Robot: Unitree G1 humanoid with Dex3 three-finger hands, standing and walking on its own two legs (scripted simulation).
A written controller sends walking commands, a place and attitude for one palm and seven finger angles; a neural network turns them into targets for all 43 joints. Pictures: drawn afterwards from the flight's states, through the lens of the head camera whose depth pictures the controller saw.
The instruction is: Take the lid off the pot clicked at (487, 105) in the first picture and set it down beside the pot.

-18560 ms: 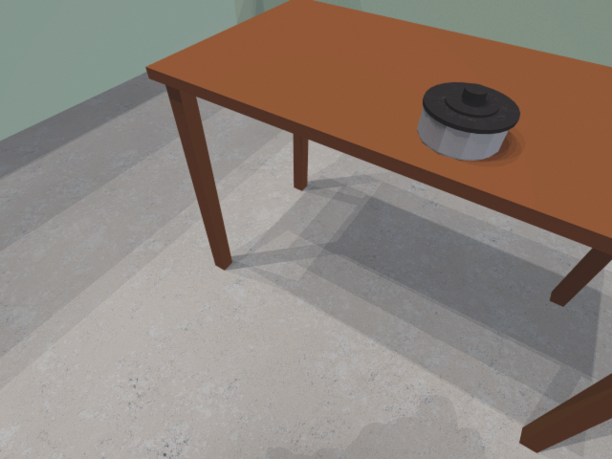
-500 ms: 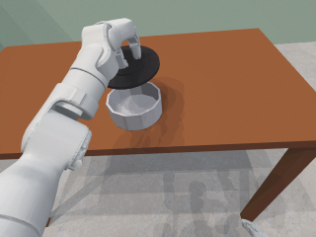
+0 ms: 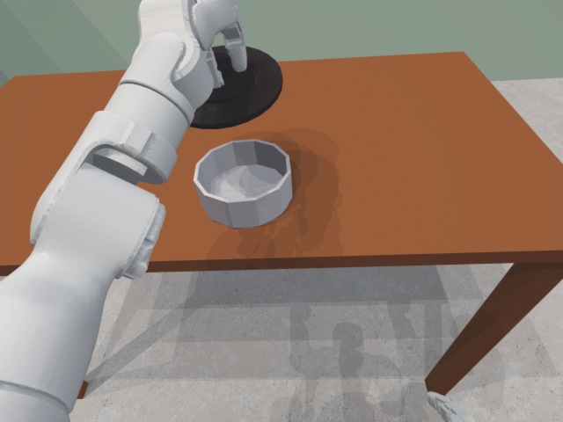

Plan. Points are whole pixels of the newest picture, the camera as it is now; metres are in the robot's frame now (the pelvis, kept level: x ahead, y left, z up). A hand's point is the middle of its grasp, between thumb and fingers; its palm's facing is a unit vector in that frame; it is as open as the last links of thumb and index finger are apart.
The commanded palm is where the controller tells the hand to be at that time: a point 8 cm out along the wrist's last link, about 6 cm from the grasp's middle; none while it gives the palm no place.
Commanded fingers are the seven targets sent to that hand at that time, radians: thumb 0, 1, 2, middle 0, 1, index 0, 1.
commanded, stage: lift the lid straight up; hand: left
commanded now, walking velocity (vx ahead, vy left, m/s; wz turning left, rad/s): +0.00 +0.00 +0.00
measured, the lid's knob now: (216, 67) +0.50 +0.09 +0.28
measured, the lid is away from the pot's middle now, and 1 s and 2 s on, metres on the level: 0.02 0.11 0.20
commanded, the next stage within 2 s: move the lid sideways beside the pot in 0.20 s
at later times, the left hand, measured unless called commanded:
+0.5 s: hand (201, 61) +0.48 +0.10 +0.30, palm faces -0.17 -0.11 -0.98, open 6.9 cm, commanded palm +0.45 +0.12 +0.37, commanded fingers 0.00 0.63 1.08 -0.82 -1.09 -0.90 -1.04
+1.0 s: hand (139, 77) +0.45 +0.17 +0.30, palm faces -0.15 -0.07 -0.99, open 6.9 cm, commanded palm +0.44 +0.18 +0.37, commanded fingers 0.00 0.63 1.08 -0.82 -1.09 -0.90 -1.04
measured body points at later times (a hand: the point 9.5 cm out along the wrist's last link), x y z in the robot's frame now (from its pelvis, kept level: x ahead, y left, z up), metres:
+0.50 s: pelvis +0.01 +0.00 +0.00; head +0.02 -0.03 +0.45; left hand +0.48 +0.11 +0.35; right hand +0.13 -0.25 -0.13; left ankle +0.02 +0.10 -0.74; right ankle -0.04 -0.12 -0.74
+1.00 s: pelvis -0.01 +0.00 +0.00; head +0.01 -0.02 +0.45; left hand +0.45 +0.18 +0.35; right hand +0.16 -0.24 -0.11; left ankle +0.02 +0.10 -0.74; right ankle -0.04 -0.12 -0.74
